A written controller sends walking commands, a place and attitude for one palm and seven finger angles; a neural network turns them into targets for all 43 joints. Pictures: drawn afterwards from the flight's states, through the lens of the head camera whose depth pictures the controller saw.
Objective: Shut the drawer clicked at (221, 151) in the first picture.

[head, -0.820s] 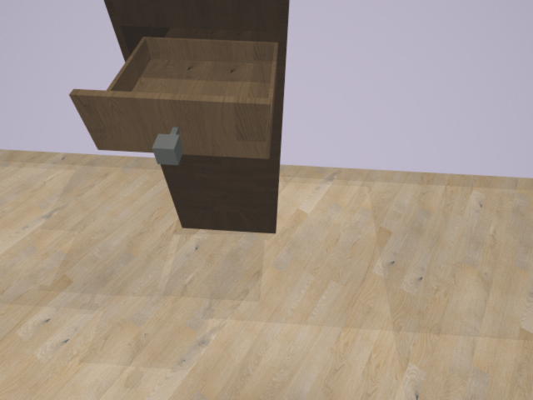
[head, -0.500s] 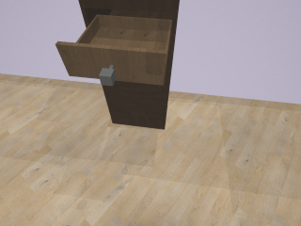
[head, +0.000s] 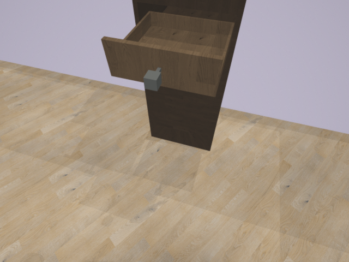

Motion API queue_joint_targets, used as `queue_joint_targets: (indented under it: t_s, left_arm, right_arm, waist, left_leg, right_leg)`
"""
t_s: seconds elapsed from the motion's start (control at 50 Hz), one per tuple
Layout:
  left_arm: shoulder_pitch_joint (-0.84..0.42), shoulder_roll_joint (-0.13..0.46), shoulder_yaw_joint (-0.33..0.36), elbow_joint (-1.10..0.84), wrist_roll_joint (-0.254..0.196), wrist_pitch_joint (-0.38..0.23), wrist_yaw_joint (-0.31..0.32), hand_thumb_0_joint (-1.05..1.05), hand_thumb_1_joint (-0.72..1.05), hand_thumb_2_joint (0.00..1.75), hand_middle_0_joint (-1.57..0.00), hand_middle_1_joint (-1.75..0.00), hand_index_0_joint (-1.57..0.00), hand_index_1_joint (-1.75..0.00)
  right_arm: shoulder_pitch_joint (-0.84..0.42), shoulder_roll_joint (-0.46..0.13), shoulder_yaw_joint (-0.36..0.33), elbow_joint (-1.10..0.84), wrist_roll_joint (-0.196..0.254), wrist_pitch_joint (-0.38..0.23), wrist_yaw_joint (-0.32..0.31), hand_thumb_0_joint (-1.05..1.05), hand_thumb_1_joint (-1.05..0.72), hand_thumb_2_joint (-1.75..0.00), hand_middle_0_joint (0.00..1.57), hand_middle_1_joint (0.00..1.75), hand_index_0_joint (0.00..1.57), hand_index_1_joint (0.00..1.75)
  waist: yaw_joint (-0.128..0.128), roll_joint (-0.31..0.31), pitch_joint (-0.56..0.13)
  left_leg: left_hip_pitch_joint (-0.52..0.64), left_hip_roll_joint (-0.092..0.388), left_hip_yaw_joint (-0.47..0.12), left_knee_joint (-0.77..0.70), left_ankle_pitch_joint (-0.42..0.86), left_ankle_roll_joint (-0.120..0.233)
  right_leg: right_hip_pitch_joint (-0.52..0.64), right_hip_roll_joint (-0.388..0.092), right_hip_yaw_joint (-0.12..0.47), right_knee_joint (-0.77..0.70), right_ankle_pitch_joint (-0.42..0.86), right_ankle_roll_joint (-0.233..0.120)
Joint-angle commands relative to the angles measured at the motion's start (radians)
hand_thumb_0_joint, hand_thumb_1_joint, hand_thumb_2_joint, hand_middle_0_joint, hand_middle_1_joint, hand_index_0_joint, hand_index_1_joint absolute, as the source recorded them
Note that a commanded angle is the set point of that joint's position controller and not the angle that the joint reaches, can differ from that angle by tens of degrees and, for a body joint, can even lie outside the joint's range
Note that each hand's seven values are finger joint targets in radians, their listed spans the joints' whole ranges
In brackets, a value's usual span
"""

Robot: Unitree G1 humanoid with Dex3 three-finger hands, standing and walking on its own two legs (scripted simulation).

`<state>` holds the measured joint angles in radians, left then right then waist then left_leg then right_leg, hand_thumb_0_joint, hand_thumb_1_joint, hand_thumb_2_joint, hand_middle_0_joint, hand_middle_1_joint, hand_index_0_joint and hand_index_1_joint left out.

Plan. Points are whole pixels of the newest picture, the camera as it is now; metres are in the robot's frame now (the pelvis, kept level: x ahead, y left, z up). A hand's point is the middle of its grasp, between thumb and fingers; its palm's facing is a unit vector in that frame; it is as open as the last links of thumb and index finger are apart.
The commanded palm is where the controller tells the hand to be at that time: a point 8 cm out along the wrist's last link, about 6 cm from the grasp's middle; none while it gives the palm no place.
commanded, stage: stand and wait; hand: left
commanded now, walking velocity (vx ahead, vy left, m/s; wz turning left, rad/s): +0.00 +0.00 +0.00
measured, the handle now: (155, 76) +0.62 +0.10 +0.06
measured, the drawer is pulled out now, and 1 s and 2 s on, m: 0.30 0.30 0.30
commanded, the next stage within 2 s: look at it before walking up in 0.66 s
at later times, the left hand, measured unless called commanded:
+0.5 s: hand out of the picture +0.10 +0.20 -0.16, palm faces -0.01 -0.96 -0.28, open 7.4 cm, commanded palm none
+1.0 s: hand out of the picture +0.13 +0.24 -0.15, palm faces -0.04 -0.94 -0.34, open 7.4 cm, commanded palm none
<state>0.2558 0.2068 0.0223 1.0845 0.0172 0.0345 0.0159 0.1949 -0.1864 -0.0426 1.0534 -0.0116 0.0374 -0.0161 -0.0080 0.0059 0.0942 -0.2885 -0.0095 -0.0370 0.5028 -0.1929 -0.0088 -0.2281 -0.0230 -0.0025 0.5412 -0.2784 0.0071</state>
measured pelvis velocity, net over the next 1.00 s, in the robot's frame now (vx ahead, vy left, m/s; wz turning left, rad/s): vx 0.04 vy -0.01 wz -0.04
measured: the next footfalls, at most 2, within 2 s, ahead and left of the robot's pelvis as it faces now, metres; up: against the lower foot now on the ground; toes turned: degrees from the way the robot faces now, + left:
none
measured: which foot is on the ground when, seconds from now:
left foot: down 0.00-1.00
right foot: down 0.00-1.00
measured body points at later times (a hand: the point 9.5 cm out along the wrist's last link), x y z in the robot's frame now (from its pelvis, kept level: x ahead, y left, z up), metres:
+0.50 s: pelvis +0.02 -0.02 +0.01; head +0.05 -0.02 +0.46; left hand +0.10 +0.25 -0.14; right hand +0.06 -0.28 -0.14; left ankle +0.06 +0.13 -0.73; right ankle +0.01 -0.12 -0.73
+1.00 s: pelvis +0.04 -0.01 +0.01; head +0.06 -0.01 +0.46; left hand +0.13 +0.28 -0.12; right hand +0.11 -0.32 -0.12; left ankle +0.06 +0.13 -0.73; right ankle +0.01 -0.12 -0.73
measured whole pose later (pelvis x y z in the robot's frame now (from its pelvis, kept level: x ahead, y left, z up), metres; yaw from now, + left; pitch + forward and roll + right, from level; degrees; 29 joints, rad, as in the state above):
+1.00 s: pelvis +0.04 -0.01 +0.01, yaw -2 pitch -2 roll +0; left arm 0.10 0.35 0.03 1.11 0.01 -0.01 0.00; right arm 0.10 -0.34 -0.02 1.11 -0.01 0.00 -0.02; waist -0.01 -0.01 0.08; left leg -0.15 0.04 -0.02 0.34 -0.17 -0.04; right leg -0.07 0.02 0.02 0.33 -0.22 -0.01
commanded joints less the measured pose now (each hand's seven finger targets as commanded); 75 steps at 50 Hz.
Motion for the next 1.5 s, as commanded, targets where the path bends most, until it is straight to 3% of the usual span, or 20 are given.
queue_joint_targets:
  t_s: [0.0, 0.04, 0.06, 0.14, 0.26, 0.66, 0.72, 0.76, 0.98, 1.32, 1.42, 1.48]
  left_arm:
    - [-0.055, 0.154, 0.023, -0.051, -0.005, -0.033, 0.011, 0.00, 0.90, 0.90, -0.20, -0.30, -0.20, -0.30]
    - [-0.034, 0.154, 0.026, -0.032, -0.005, -0.029, 0.011, 0.00, 0.90, 0.90, -0.20, -0.30, -0.20, -0.30]
    - [-0.022, 0.160, 0.030, -0.026, -0.004, -0.030, 0.011, 0.00, 0.90, 0.90, -0.20, -0.30, -0.20, -0.30]
    - [-0.018, 0.161, 0.030, -0.010, -0.007, -0.042, 0.009, 0.00, 0.90, 0.90, -0.20, -0.30, -0.20, -0.30]
    - [-0.049, 0.182, 0.037, -0.011, -0.007, -0.049, 0.012, 0.00, 0.90, 0.90, -0.20, -0.30, -0.20, -0.30]
    - [-0.154, 0.289, 0.047, -0.045, -0.007, -0.065, 0.002, 0.00, 0.90, 0.90, -0.20, -0.30, -0.20, -0.30]
    - [-0.170, 0.304, 0.044, -0.046, -0.008, -0.064, 0.001, 0.00, 0.90, 0.90, -0.20, -0.30, -0.20, -0.30]
    - [-0.168, 0.314, 0.045, -0.047, -0.007, -0.067, 0.000, 0.00, 0.90, 0.90, -0.20, -0.30, -0.20, -0.30]
    - [-0.184, 0.340, 0.038, -0.040, -0.009, -0.066, -0.004, 0.00, 0.90, 0.90, -0.20, -0.30, -0.20, -0.30]
    - [-0.181, 0.333, 0.036, -0.038, -0.008, -0.061, -0.001, 0.00, 0.90, 0.90, -0.20, -0.30, -0.20, -0.30]
    - [-0.122, 0.231, 0.025, -0.039, -0.009, -0.029, 0.005, 0.00, 0.90, 0.90, -0.20, -0.30, -0.20, -0.30]
    - [-0.103, 0.229, 0.033, -0.057, -0.007, -0.019, 0.006, 0.00, 0.90, 0.90, -0.20, -0.30, -0.20, -0.30]
  right_arm:
    - [0.066, -0.112, -0.017, 0.001, -0.001, -0.020, -0.006, 0.00, -0.90, -0.90, 0.20, 0.30, 0.20, 0.30]
    - [0.042, -0.130, -0.016, 0.007, -0.004, -0.021, -0.007, 0.00, -0.90, -0.90, 0.20, 0.30, 0.20, 0.30]
    - [0.034, -0.138, -0.018, 0.006, -0.003, -0.023, -0.008, 0.00, -0.90, -0.90, 0.20, 0.30, 0.20, 0.30]
    - [0.035, -0.150, -0.014, 0.015, -0.003, -0.038, -0.013, 0.00, -0.90, -0.90, 0.20, 0.30, 0.20, 0.30]
    - [0.024, -0.168, -0.015, 0.023, 0.000, -0.044, -0.019, 0.00, -0.90, -0.90, 0.20, 0.30, 0.20, 0.30]
    - [-0.072, -0.287, -0.020, 0.005, -0.003, -0.055, -0.012, 0.00, -0.90, -0.90, 0.20, 0.30, 0.20, 0.30]
    - [-0.082, -0.304, -0.020, 0.006, -0.003, -0.054, -0.009, 0.00, -0.90, -0.90, 0.20, 0.30, 0.20, 0.30]
    - [-0.094, -0.312, -0.021, 0.002, -0.001, -0.055, -0.009, 0.00, -0.90, -0.90, 0.20, 0.30, 0.20, 0.30]
    - [-0.121, -0.350, -0.015, 0.001, -0.001, -0.058, -0.009, 0.00, -0.90, -0.90, 0.20, 0.30, 0.20, 0.30]
    - [-0.121, -0.347, -0.015, -0.001, 0.001, -0.058, -0.013, 0.00, -0.90, -0.90, 0.20, 0.30, 0.20, 0.30]
    - [-0.048, -0.232, -0.001, 0.003, -0.002, -0.038, -0.017, 0.00, -0.90, -0.90, 0.20, 0.30, 0.20, 0.30]
    - [-0.030, -0.230, -0.011, -0.013, -0.002, -0.028, -0.022, 0.00, -0.90, -0.90, 0.20, 0.30, 0.20, 0.30]
  waist:
    - [-0.029, -0.048, -0.006]
    - [-0.012, 0.015, 0.033]
    - [-0.003, 0.018, 0.045]
    - [0.001, -0.001, -0.053]
    - [0.003, 0.008, -0.067]
    - [0.004, -0.021, -0.091]
    - [0.000, -0.003, -0.090]
    - [0.002, -0.028, -0.101]
    - [-0.002, 0.007, -0.117]
    - [-0.002, 0.005, -0.125]
    - [-0.005, 0.012, -0.126]
    - [-0.006, 0.005, -0.110]
  left_leg:
    - [0.140, 0.072, -0.053, -0.086, -0.012, 0.013]
    - [0.075, 0.085, -0.082, -0.151, -0.095, 0.017]
    - [0.064, 0.088, -0.081, -0.160, -0.095, 0.020]
    - [0.119, 0.097, -0.064, -0.145, 0.036, 0.017]
    - [0.144, 0.110, -0.043, -0.136, 0.139, 0.011]
    - [0.190, 0.127, -0.040, -0.171, 0.182, 0.011]
    - [0.187, 0.128, -0.041, -0.181, 0.172, 0.009]
    - [0.207, 0.130, -0.039, -0.180, 0.177, 0.012]
    - [0.227, 0.135, -0.043, -0.189, 0.209, 0.013]
    - [0.244, 0.137, -0.037, -0.180, 0.287, 0.016]
    - [0.234, 0.147, 0.005, -0.129, 0.292, -0.002]
    - [0.224, 0.158, 0.013, -0.098, 0.267, 0.004]
  right_leg:
    - [-0.139, -0.095, 0.116, -0.243, -0.141, -0.061]
    - [-0.101, -0.067, 0.104, -0.237, -0.172, -0.049]
    - [-0.085, -0.061, 0.102, -0.239, -0.156, -0.049]
    - [-0.001, -0.072, 0.097, -0.227, -0.003, -0.051]
    - [0.047, -0.077, 0.083, -0.219, 0.173, -0.053]
    - [0.097, -0.080, 0.102, -0.252, 0.254, -0.050]
    - [0.103, -0.083, 0.106, -0.257, 0.240, -0.048]
    - [0.103, -0.082, 0.108, -0.263, 0.249, -0.047]
    - [0.127, -0.088, 0.106, -0.269, 0.273, -0.045]
    - [0.145, -0.087, 0.093, -0.253, 0.333, -0.040]
    - [0.110, -0.079, 0.104, -0.188, 0.366, -0.028]
    - [0.068, -0.065, 0.115, -0.149, 0.361, -0.030]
